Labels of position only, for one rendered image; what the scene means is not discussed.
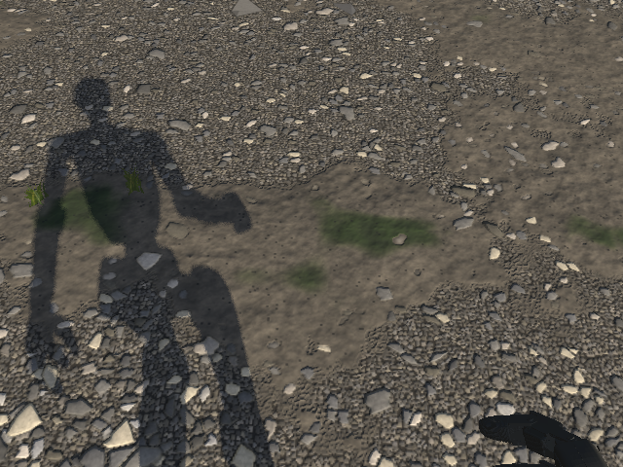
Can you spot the right robot hand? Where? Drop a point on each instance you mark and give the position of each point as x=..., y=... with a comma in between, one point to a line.
x=543, y=435

